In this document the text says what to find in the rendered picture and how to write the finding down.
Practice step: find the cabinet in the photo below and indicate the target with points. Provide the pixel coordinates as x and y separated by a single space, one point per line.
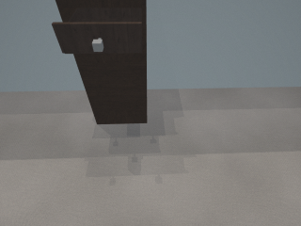
115 83

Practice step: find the drawer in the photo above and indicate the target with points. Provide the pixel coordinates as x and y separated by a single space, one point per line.
119 28

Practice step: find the handle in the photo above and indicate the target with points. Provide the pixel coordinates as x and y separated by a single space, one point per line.
97 45

